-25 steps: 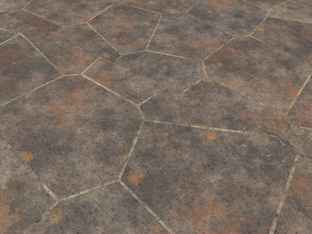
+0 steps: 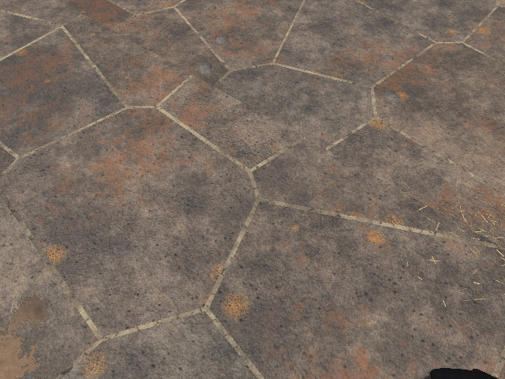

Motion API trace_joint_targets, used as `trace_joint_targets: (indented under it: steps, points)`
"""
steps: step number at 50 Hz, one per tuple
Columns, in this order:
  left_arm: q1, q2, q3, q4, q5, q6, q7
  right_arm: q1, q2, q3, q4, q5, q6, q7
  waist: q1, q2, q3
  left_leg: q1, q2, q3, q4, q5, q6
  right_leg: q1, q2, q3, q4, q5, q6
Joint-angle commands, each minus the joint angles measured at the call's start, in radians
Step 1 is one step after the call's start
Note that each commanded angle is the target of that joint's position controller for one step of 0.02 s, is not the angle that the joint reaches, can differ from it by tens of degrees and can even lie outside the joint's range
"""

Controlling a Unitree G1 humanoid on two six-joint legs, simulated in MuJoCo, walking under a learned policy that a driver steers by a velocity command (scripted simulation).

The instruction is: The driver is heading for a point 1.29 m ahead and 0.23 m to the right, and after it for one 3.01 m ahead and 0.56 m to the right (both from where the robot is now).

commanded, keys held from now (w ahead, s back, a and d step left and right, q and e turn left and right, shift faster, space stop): no key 0.14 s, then w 0.86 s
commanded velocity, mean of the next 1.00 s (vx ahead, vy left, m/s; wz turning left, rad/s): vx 0.36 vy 0.00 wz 0.00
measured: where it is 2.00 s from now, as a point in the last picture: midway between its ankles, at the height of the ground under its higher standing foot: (326, 218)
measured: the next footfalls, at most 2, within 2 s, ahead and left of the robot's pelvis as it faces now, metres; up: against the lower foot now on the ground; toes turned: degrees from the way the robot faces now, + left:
left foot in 0.06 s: +0.21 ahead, +0.11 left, +0.00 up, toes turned +1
right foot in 0.52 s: +0.21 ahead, -0.12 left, +0.00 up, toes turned -2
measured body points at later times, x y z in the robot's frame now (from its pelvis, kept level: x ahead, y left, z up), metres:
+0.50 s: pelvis +0.14 +0.00 +0.01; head +0.14 -0.03 +0.46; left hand +0.22 +0.28 -0.11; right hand +0.22 -0.28 -0.14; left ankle +0.17 +0.11 -0.74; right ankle +0.16 -0.12 -0.73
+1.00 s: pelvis +0.36 +0.02 -0.01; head +0.40 +0.01 +0.43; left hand +0.23 +0.26 -0.14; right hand +0.61 -0.19 -0.11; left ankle +0.50 +0.13 -0.73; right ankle +0.17 -0.12 -0.74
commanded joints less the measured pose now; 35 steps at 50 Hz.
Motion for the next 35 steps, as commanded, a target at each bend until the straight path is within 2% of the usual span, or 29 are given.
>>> trace_joint_targets:
  steps: [1,2,3,4,5,6,7,8,9,10,11,13,16,21,23,24,25,26,27,28,29,30,32,33,35]
  points:
    - [-0.036,0.183,0.038,-0.035,-0.006,0.002,0.011,0.056,-0.115,-0.030,-0.030,-0.011,-0.014,0.004,-0.112,-0.158,-0.025,0.207,-0.045,-0.002,-0.046,0.004,0.047,-0.082,-0.247,0.080,0.118,0.847,-0.073]
    - [-0.058,0.181,0.039,-0.043,-0.007,0.007,0.010,0.157,-0.141,-0.044,0.008,-0.018,-0.019,0.002,-0.165,-0.137,-0.082,0.323,-0.066,0.013,-0.101,0.056,0.070,-0.070,-0.216,0.069,0.234,0.887,-0.053]
    - [-0.027,0.170,0.035,-0.046,0.003,0.008,0.006,0.238,-0.183,-0.056,0.034,-0.028,-0.022,-0.004,-0.189,-0.076,-0.156,0.501,-0.009,-0.029,-0.113,0.328,0.096,-0.139,-0.160,0.045,0.393,0.773,-0.016]
    - [0.081,0.103,0.015,-0.044,0.029,0.004,-0.001,0.314,-0.232,-0.058,0.048,-0.054,-0.015,-0.009,-0.145,0.090,-0.301,0.843,0.211,-0.260,-0.007,0.711,0.212,-0.414,-0.064,0.022,0.683,0.278,0.031]
    - [0.180,0.034,-0.006,-0.010,0.007,0.001,-0.007,0.335,-0.177,-0.035,0.062,-0.050,-0.005,-0.003,-0.120,0.223,-0.465,0.921,0.381,-0.503,-0.083,0.758,0.358,-0.503,0.030,0.095,0.937,-0.377,0.068]
    - [0.134,0.119,0.018,-0.004,-0.015,0.007,-0.011,0.277,-0.135,-0.024,0.055,-0.023,0.002,0.003,-0.121,0.106,-0.400,0.770,0.327,-0.479,-0.154,0.468,0.329,-0.510,-0.015,0.163,1.016,-0.371,0.072]
    - [0.028,0.138,0.026,-0.036,-0.027,0.016,-0.006,0.157,-0.116,-0.016,0.036,-0.009,0.005,0.000,-0.101,0.061,-0.228,0.611,0.284,-0.379,-0.210,0.274,0.280,-0.575,-0.053,0.112,1.015,-0.314,0.078]
    - [-0.030,0.145,0.033,-0.051,-0.023,0.026,0.005,0.116,-0.117,-0.015,0.033,-0.010,0.006,-0.002,-0.094,0.011,-0.158,0.496,0.243,-0.337,-0.278,0.036,0.246,-0.593,-0.079,0.082,0.991,-0.246,0.078]
    - [-0.051,0.149,0.042,-0.062,-0.017,0.038,0.014,0.093,-0.127,-0.018,0.036,-0.014,0.006,-0.004,-0.078,0.011,-0.116,0.387,0.215,-0.307,-0.344,-0.190,0.221,-0.567,-0.107,0.078,0.944,-0.181,0.073]
    - [-0.045,0.140,0.045,-0.070,-0.013,0.044,0.018,0.078,-0.141,-0.023,0.041,-0.021,0.007,-0.005,-0.057,0.055,-0.099,0.305,0.192,-0.294,-0.397,-0.346,0.203,-0.520,-0.119,0.070,0.897,-0.134,0.064]
    - [-0.044,0.128,0.047,-0.072,-0.009,0.043,0.020,0.079,-0.141,-0.025,0.047,-0.024,0.005,-0.008,-0.050,0.080,-0.092,0.263,0.178,-0.286,-0.432,-0.414,0.200,-0.496,-0.117,0.054,0.862,-0.107,0.056]
    - [-0.056,0.117,0.051,-0.076,-0.006,0.033,0.023,0.099,-0.143,-0.029,0.056,-0.022,-0.003,-0.017,-0.046,0.089,-0.088,0.238,0.169,-0.263,-0.469,-0.457,0.210,-0.486,-0.120,0.041,0.768,-0.078,0.043]
    - [-0.118,0.119,0.055,-0.090,0.000,0.020,0.020,0.118,-0.170,-0.040,0.059,-0.013,-0.009,-0.032,-0.052,0.078,-0.082,0.234,0.179,-0.253,-0.500,-0.490,0.215,-0.481,-0.128,0.033,0.630,-0.007,0.029]
    - [-0.179,0.130,0.059,-0.100,-0.008,0.005,0.005,0.162,-0.198,-0.051,0.066,0.009,0.004,-0.040,-0.058,0.063,-0.070,0.255,0.192,-0.242,-0.495,-0.540,0.199,-0.433,-0.107,-0.002,0.437,0.043,0.014]
    - [-0.144,0.124,0.061,-0.082,-0.008,-0.001,0.002,0.155,-0.194,-0.050,0.066,0.020,0.017,-0.041,-0.028,0.047,-0.070,0.213,0.174,-0.216,-0.450,-0.588,0.178,-0.336,-0.086,-0.037,0.330,0.082,-0.001]
    - [-0.104,0.124,0.064,-0.063,-0.008,-0.002,0.002,0.152,-0.181,-0.046,0.063,0.021,0.022,-0.041,-0.009,0.034,-0.072,0.175,0.151,-0.198,-0.408,-0.616,0.161,-0.270,-0.069,-0.050,0.291,0.066,-0.011]
    - [-0.042,0.125,0.066,-0.039,-0.010,-0.003,0.003,0.134,-0.149,-0.036,0.055,0.019,0.026,-0.040,0.018,0.005,-0.059,0.126,0.112,-0.165,-0.324,-0.629,0.134,-0.211,-0.075,-0.033,0.223,0.025,-0.030]
    - [0.046,0.161,0.072,-0.019,-0.005,-0.008,0.006,0.099,-0.084,-0.016,0.031,0.011,0.025,-0.035,0.041,-0.135,-0.051,0.003,0.033,-0.078,-0.069,-0.571,0.080,-0.125,-0.224,0.186,0.083,-0.126,-0.073]
    - [0.066,0.242,0.085,-0.024,-0.007,-0.007,0.006,0.091,-0.030,-0.006,0.008,0.003,0.011,-0.028,0.016,-0.315,-0.016,-0.231,-0.074,0.051,0.206,-0.508,0.033,-0.041,-0.391,0.489,-0.055,-0.354,-0.149]
    - [0.055,0.272,0.090,-0.030,0.014,-0.022,0.002,0.071,-0.082,-0.017,-0.008,0.002,-0.007,-0.025,0.006,-0.297,0.027,-0.324,-0.042,-0.050,0.343,-0.494,0.056,-0.093,-0.456,0.647,-0.109,-0.483,-0.212]
    - [-0.018,0.229,0.078,-0.058,0.011,-0.039,-0.001,0.088,-0.124,-0.026,0.001,0.010,-0.017,-0.019,-0.030,-0.232,0.044,-0.365,0.001,-0.092,0.394,-0.396,0.061,-0.094,-0.430,0.605,-0.106,-0.442,-0.192]
    - [-0.063,0.198,0.070,-0.074,0.003,-0.049,-0.007,0.106,-0.140,-0.033,0.019,0.008,-0.021,-0.015,-0.054,-0.195,0.026,-0.356,0.016,-0.092,0.400,-0.322,0.059,-0.085,-0.388,0.517,-0.099,-0.334,-0.155]
    - [-0.080,0.178,0.063,-0.086,-0.006,-0.052,-0.012,0.086,-0.133,-0.038,0.030,-0.008,-0.022,-0.020,-0.059,-0.153,0.006,-0.304,0.040,-0.079,0.351,-0.206,0.037,-0.096,-0.336,0.380,-0.113,-0.142,-0.116]
    - [-0.051,0.158,0.057,-0.077,-0.002,-0.053,-0.012,0.069,-0.115,-0.038,0.033,-0.011,-0.020,-0.019,-0.052,-0.146,-0.002,-0.273,0.037,-0.062,0.338,-0.151,0.024,-0.107,-0.314,0.324,-0.117,-0.044,-0.113]
    - [-0.001,0.149,0.053,-0.061,0.001,-0.050,-0.006,0.044,-0.084,-0.035,0.031,-0.009,-0.014,-0.017,-0.042,-0.150,-0.005,-0.245,0.035,-0.039,0.295,-0.074,0.002,-0.111,-0.285,0.240,-0.118,0.094,-0.118]
Keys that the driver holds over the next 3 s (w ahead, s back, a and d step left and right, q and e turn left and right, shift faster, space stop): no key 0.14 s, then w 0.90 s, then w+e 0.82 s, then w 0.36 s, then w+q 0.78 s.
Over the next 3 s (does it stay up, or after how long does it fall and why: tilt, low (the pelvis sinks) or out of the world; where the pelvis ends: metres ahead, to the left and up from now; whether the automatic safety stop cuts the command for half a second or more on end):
stays up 1.46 -0.33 -0.17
